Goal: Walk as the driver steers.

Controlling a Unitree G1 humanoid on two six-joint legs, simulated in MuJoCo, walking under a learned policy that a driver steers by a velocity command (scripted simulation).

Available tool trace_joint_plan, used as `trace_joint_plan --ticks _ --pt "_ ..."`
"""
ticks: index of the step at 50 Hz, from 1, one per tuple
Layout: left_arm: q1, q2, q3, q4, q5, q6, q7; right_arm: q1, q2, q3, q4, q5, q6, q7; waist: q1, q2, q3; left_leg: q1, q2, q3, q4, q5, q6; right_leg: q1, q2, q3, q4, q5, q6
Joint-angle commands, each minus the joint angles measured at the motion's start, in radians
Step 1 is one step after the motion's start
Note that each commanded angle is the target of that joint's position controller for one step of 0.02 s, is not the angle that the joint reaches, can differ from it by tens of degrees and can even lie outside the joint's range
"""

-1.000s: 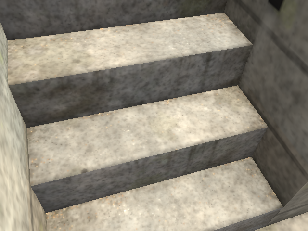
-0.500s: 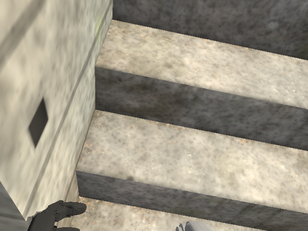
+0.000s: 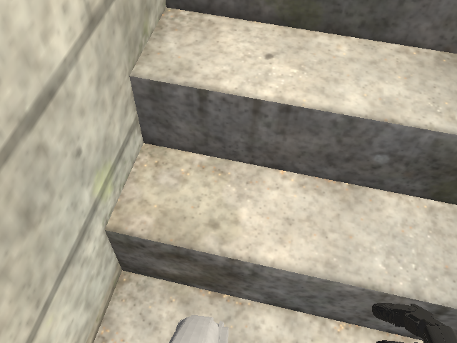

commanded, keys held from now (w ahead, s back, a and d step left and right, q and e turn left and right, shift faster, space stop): w+shift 0.94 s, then w+e+shift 0.06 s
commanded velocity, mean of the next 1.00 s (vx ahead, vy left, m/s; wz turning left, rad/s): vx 0.63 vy -0.21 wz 0.02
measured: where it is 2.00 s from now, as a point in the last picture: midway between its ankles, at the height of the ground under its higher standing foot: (341, 89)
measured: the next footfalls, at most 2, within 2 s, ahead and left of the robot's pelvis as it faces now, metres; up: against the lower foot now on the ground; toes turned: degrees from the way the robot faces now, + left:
left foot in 0.14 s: +0.11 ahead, +0.08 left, +0.00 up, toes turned -8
right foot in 0.50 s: +0.31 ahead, -0.17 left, +0.20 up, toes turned -2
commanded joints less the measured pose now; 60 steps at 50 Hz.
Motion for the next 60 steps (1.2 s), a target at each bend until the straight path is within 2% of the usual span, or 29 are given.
trace_joint_plan --ticks 1,3,5,6,7,8,9,12,18,21,23,25,26,27,28,29,35,41,45,47,49,51,52,53,54,55,57,58,60 --pt "-0.202 0.176 0.045 -0.119 0.011 -0.062 0.013 0.319 -0.163 -0.08 0.039 -0.013 0.034 -0.012 -0.157 0.019 -0.111 0.248 0.023 -0.006 -0.104 -0.14 0.012 0.04 -0.162 0.217 -0.455 0.616 -0.145" --pt "-0.324 0.192 0.048 -0.152 0.016 -0.061 -0.005 0.478 -0.169 -0.084 0.1 -0.017 0.015 -0.001 -0.236 0.006 -0.196 0.534 -0.002 0.033 -0.515 -0.222 0.065 0.115 -0.064 0.065 -0.261 1.015 -0.09" --pt "-0.361 0.151 0.031 -0.171 -0.096 -0.059 -0.013 0.645 -0.176 -0.083 0.151 0.024 -0.019 0.023 -0.348 0.002 -0.305 0.902 0.118 0.068 -1.311 0.308 0.143 0.117 0.002 0.028 0.232 1.036 -0.078" --pt "-0.437 0.044 0.006 -0.207 -0.105 -0.04 -0.033 0.666 -0.113 -0.062 0.213 0.032 -0.043 0.024 -0.358 0.148 -0.152 0.921 0.135 -0.04 -1.693 0.508 0.162 -0.05 0.174 0.029 0.691 0.267 -0.066" --pt "-0.487 -0.078 -0.037 -0.287 -0.093 -0.038 -0.031 0.589 -0.101 -0.053 0.257 0.014 -0.073 0.02 -0.262 0.247 0.009 0.797 0.108 -0.033 -1.774 0.662 0.162 -0.179 0.221 0.074 1.121 0.107 -0.058" --pt "-0.412 -0.161 -0.058 -0.343 -0.089 -0.038 -0.018 0.579 -0.136 -0.048 0.278 -0.018 -0.106 0.023 -0.126 0.24 -0.016 1.089 0.229 -0.195 -1.343 1.468 0.146 -0.632 0.287 0.199 1.509 0.048 -0.041" --pt "-0.247 -0.185 -0.07 -0.353 -0.036 -0.028 -0.043 0.563 -0.13 -0.033 0.265 -0.012 -0.111 0.006 -0.003 0.099 -0.103 1.185 0.327 -0.481 -1.318 1.556 0.13 -0.819 0.252 0.348 1.452 0.164 -0.023" --pt "-0.315 -0.046 -0.033 -0.416 0.03 0.007 -0.109 0.372 -0.251 -0.075 0.273 0.012 -0.112 -0.075 0.065 -0.093 -0.124 1.074 0.521 -0.808 -1.538 0.325 0.22 -0.963 0.2 0.472 1.744 0.182 -0.028" --pt "-0.69 -0.094 -0.077 -0.54 -0.022 0.067 -0.051 0.491 -0.187 -0.05 0.355 -0.001 -0.167 -0.038 -0.053 -0.027 -0.026 0.92 0.364 -0.257 -1.74 0.456 0.152 -0.965 0.072 0.196 1.299 0.081 -0.088" --pt "-0.575 -0.143 -0.128 -0.483 -0.143 0.093 -0.052 0.456 -0.171 -0.047 0.304 0.073 -0.126 -0.073 -0.075 0.158 -0.214 0.777 0.323 -0.042 -1.81 1.385 0.146 -0.238 0.215 0.01 0.508 -0.164 -0.131" --pt "-0.269 0.016 -0.035 -0.375 -0.095 0.09 -0.057 0.512 -0.305 -0.095 0.279 0.109 -0.148 -0.06 0.002 0.33 -0.517 0.85 0.425 -0.13 -1.38 2.401 0.113 0.127 0.27 0.09 0.474 -0.181 -0.147" --pt "-0.025 0.135 0.013 -0.305 -0.085 0.097 -0.038 0.354 -0.408 -0.145 0.209 0.127 -0.177 -0.014 0.126 0.12 -0.667 0.786 0.375 -0.159 -1.022 1.749 0.1 0.302 0.259 0.255 0.12 -0.157 -0.174" --pt "-0.021 0.182 0.039 -0.267 -0.089 0.095 -0.052 0.245 -0.335 -0.135 0.192 0.082 -0.179 -0.001 0.175 -0.14 -0.621 0.64 0.188 -0.151 -0.628 0.519 0.087 0.344 0.191 0.343 -0.043 -0.069 -0.216" --pt "-0.041 0.105 0.052 -0.146 -0.028 0.072 -0.027 0.198 -0.062 -0.065 0.16 0.01 -0.176 0.036 0.13 -0.006 -0.623 0.231 -0.01 -0.323 -0.046 0.115 0.051 0.336 -0.135 0.905 -0.295 -0.157 -0.127" --pt "-0.047 0.036 0.045 -0.128 -0.029 0.065 0.021 0.134 0.022 -0.028 0.103 -0.034 -0.178 0.053 0.136 0.176 -0.467 0.158 0.041 -0.401 0.13 0.257 0.064 0.128 -0.166 1.069 -0.402 -0.094 -0.016" --pt "-0.085 0.044 0.039 -0.062 -0.016 0.048 0.038 0.093 0.133 0.007 0.032 -0.044 -0.155 0.05 0.042 0.135 -0.253 0.038 0.046 -0.352 0.184 0.268 0.08 -0.026 -0.123 0.98 -0.38 -0.145 0.013" --pt "-0.038 -0.024 0.015 0.102 -0.037 -0.065 -0.02 0.161 0.074 0.045 0.057 0.012 -0.12 0.013 -0.046 0.08 0.002 -0.144 0.038 -0.218 0.101 0.203 0.072 -0.243 -0.007 0.461 -0.413 0.171 -0.024" --pt "0.178 0.128 0.042 0.174 -0.04 -0.107 -0.006 -0.03 0.084 0.061 0.012 0.02 -0.096 -0.013 0.01 -0.115 -0.025 -0.561 0.112 -0.112 0.437 0.08 0.104 0.102 -0.106 0.563 -0.537 0.033 -0.076" --pt "0.26 0.066 0.026 0.196 -0.06 -0.108 -0.012 -0.247 0.076 0.076 -0.034 0.045 -0.086 0.013 0.089 -0.072 0.016 -0.525 0.198 0.088 0.207 -0.013 0.112 0.091 -0.075 0.489 -0.685 0.04 -0.088" --pt "0.112 0.128 0.046 0.022 -0.094 -0.052 -0.055 -0.094 -0.091 -0.007 0.008 0.072 -0.027 -0.018 0.112 -0.316 -0.026 -0.107 0.234 0.128 -0.041 -0.253 0.076 0.056 -0.048 0.367 -0.877 0.042 -0.326" --pt "0.226 0.092 0.023 0.031 -0.089 -0.021 -0.053 -0.101 0.019 0.023 0.042 0.135 0.0 -0.01 0.154 -0.128 -0.113 0.546 0.172 0.306 -0.635 -0.422 0.079 -0.116 -0.022 0.323 -0.849 0.5 -0.313" --pt "0.323 0.176 0.025 0.082 -0.079 -0.057 -0.059 0.226 0.0 -0.022 0.136 0.151 0.01 -0.03 -0.015 -0.117 -0.325 0.815 0.06 0.287 -0.832 -0.421 0.052 0.116 -0.029 0.282 -0.387 1.518 -0.283" --pt "0.243 0.282 0.056 0.037 -0.084 -0.086 -0.099 0.383 -0.07 -0.058 0.153 0.106 0.001 -0.059 -0.151 -0.173 -0.468 1.047 0.183 0.016 -0.898 -0.436 0.112 -0.084 -0.004 0.315 -0.114 1.494 -0.225" --pt "0.056 0.293 0.075 -0.087 -0.095 -0.082 -0.124 0.53 -0.253 -0.125 0.166 0.017 -0.003 -0.081 -0.283 0.131 -0.566 1.135 0.488 -0.676 -1.301 -0.895 0.264 -0.307 0.151 0.321 0.31 1.023 -0.125" --pt "-0.008 0.225 0.086 -0.129 -0.028 -0.096 -0.128 0.424 -0.309 -0.137 0.139 0.028 -0.015 -0.093 -0.219 0.341 -0.594 1.053 0.597 -1.095 -1.55 -1.026 0.297 -0.372 0.204 0.406 0.753 0.437 -0.088" --pt "-0.159 0.103 0.057 -0.174 -0.028 -0.087 -0.121 0.379 -0.224 -0.098 0.16 0.034 -0.026 -0.072 -0.188 0.231 -0.335 0.839 0.443 -0.696 -1.335 -0.491 0.255 -0.413 0.184 0.416 0.97 0.385 -0.007" --pt "-0.199 0.006 0.026 -0.272 -0.016 -0.028 -0.091 0.214 -0.077 -0.062 0.186 -0.007 -0.073 -0.094 -0.017 0.048 -0.245 0.74 0.477 -0.548 -1.11 -0.409 0.239 -0.675 0.17 0.483 1.42 0.299 -0.013" --pt "-0.169 -0.031 0.013 -0.306 -0.002 -0.003 -0.088 0.165 -0.026 -0.041 0.22 -0.044 -0.105 -0.086 0.063 0.119 -0.213 0.777 0.516 -0.505 -1.083 -0.361 0.202 -0.811 0.151 0.6 1.492 0.156 -0.029" --pt "-0.142 -0.006 0.007 -0.289 0.009 0.066 -0.089 0.125 -0.069 -0.046 0.221 -0.044 -0.142 -0.062 0.127 0.078 -0.174 0.709 0.542 -0.407 -1.142 -0.319 0.128 -0.801 0.122 0.569 1.468 0.132 -0.038"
